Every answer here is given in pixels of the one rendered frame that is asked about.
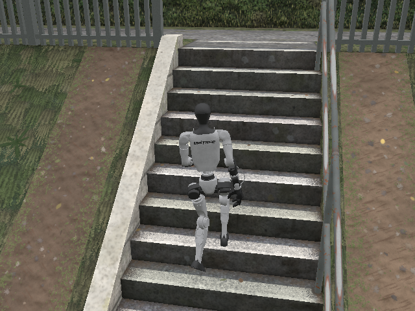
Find stairs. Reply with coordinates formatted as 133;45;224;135
116;49;324;311

